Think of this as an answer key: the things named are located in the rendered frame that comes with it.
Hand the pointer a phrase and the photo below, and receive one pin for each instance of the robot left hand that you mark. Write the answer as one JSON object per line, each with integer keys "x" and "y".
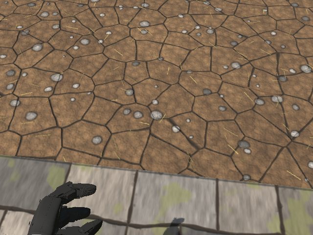
{"x": 51, "y": 216}

